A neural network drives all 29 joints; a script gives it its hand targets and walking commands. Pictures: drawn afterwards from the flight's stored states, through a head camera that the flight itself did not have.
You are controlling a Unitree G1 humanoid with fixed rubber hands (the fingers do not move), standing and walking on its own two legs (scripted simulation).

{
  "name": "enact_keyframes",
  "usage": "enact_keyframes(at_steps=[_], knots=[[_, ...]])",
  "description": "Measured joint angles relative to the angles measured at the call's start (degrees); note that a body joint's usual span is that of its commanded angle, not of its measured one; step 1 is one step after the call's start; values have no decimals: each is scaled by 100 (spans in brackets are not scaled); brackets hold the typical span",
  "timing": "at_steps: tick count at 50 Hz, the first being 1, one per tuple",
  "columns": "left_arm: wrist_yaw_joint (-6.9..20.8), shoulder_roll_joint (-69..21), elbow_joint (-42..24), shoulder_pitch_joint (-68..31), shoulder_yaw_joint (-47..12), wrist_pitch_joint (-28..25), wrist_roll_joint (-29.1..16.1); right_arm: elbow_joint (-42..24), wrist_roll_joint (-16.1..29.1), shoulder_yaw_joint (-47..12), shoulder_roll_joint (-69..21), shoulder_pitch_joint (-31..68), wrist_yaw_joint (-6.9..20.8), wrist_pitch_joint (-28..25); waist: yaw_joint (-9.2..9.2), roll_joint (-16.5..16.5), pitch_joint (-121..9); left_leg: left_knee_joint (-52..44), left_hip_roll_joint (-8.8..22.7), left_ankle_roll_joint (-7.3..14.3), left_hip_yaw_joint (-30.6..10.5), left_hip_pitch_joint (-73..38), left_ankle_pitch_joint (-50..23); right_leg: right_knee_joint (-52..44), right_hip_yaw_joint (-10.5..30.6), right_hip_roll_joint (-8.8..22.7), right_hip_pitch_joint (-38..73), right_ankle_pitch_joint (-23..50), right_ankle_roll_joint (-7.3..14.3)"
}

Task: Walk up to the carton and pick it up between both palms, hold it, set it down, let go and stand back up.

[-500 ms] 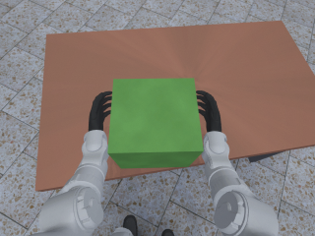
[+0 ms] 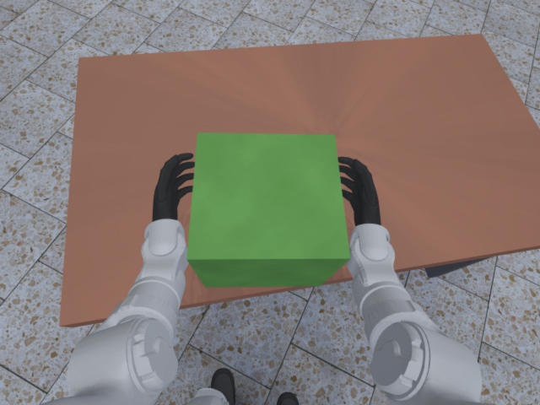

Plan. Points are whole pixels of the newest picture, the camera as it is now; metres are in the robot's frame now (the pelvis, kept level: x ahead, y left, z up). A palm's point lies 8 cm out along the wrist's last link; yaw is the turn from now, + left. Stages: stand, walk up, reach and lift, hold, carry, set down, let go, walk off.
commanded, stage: set down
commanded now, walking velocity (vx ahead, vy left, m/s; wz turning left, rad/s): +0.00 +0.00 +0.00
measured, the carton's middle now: (265, 217) +0.42 +0.03 -0.08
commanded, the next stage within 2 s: none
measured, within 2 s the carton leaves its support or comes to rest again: rests again in 0.10 s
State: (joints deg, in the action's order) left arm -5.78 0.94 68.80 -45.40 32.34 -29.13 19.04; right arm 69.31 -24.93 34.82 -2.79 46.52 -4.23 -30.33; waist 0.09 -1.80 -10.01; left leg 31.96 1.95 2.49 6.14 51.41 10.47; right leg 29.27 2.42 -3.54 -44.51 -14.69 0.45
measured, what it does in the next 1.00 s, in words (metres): shifts its weight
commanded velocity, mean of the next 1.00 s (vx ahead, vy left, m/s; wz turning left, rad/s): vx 0.00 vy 0.00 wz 0.00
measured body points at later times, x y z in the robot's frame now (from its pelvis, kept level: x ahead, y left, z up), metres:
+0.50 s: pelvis -0.02 +0.01 -0.01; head +0.10 +0.05 +0.42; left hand +0.35 +0.19 -0.07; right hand +0.37 -0.13 -0.03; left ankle +0.02 +0.08 -0.72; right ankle -0.04 -0.12 -0.72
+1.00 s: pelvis -0.06 +0.03 -0.02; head +0.03 +0.07 +0.42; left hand +0.30 +0.22 -0.07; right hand +0.32 -0.13 -0.03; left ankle +0.02 +0.08 -0.72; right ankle -0.04 -0.12 -0.72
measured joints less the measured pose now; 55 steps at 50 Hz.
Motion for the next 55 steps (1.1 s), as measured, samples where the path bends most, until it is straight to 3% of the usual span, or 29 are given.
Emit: enact_keyframes(at_steps=[8, 19, 24, 29, 38, 44, 55], knots=[[-188, 279, 172, -79, -662, 94, -276, 478, 1144, -971, 162, 31, -169, 121, 0, 0, -220, 245, 58, 0, 0, 252, 55, 151, 0, -46, -211, -32, -9], [-28, 442, 226, 366, -1301, 151, -606, 656, 2209, -2071, 315, -276, -165, -232, 0, 3, -480, 493, 81, 0, 0, 301, 108, 316, 0, -56, -220, -69, -43], [25, 442, 158, 967, -1636, 179, -718, 653, 2510, -2335, 392, -664, -26, -337, 0, 36, -517, 542, 110, 0, 0, 302, 106, 317, 0, -80, -204, -11, -66], [-85, 446, 3, 1389, -2041, 173, -1232, 429, 2737, -2402, 494, -1026, 131, -255, -1, 53, -471, 626, 121, 0, 0, 303, 129, 422, -3, -87, -221, 16, -95], [-250, 604, -1, 1017, -2801, 42, -1983, 160, 3342, -2891, 834, -972, 369, 189, 0, 54, -390, 978, 89, 0, 0, 303, 203, 875, -20, -44, -254, -99, -125], [-222, 668, 2, 945, -2950, 41, -2040, 240, 3715, -3196, 893, -999, 431, 264, 0, 53, -389, 1041, 51, 0, 0, 303, 198, 963, -27, -6, -255, -111, -143], [-284, 668, -503, 2085, -3300, 36, -2073, 206, 3740, -3216, 919, -1470, 594, 101, 0, 53, -389, 1041, 9, 0, 0, 302, 220, 967, -28, 33, -250, -138, -143]])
